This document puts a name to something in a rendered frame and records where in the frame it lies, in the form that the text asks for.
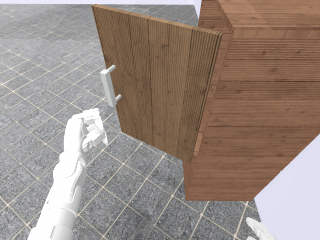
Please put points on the left robot hand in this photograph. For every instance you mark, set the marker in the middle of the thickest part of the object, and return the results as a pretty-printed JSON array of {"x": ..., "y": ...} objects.
[{"x": 80, "y": 138}]

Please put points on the robot left forearm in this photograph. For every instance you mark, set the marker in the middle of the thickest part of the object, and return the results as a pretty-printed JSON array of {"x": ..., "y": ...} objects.
[{"x": 62, "y": 204}]

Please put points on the right robot hand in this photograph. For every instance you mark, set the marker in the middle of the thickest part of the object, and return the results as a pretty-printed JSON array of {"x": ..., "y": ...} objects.
[{"x": 259, "y": 229}]

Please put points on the cupboard door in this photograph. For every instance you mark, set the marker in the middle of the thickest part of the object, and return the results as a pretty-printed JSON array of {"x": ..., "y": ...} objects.
[{"x": 163, "y": 74}]

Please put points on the handle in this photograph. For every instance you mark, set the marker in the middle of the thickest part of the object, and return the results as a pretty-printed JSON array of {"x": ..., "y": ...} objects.
[{"x": 108, "y": 86}]

